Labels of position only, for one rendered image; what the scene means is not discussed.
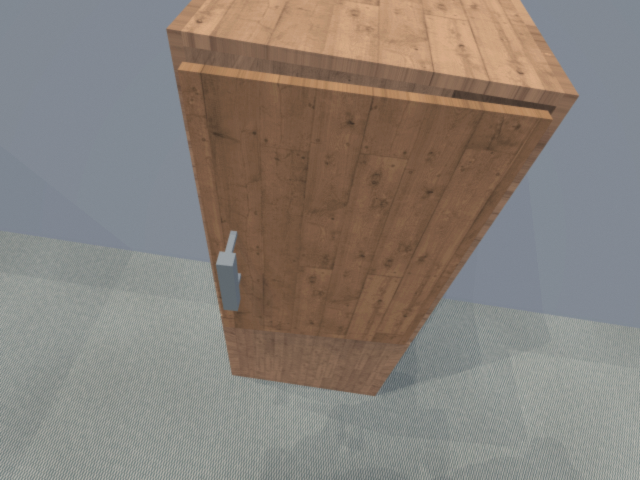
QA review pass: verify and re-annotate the cupboard door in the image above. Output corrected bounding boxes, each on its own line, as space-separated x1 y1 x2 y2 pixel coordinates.
178 62 553 345

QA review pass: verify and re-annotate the handle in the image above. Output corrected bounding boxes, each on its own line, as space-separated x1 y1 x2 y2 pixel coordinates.
216 231 241 311

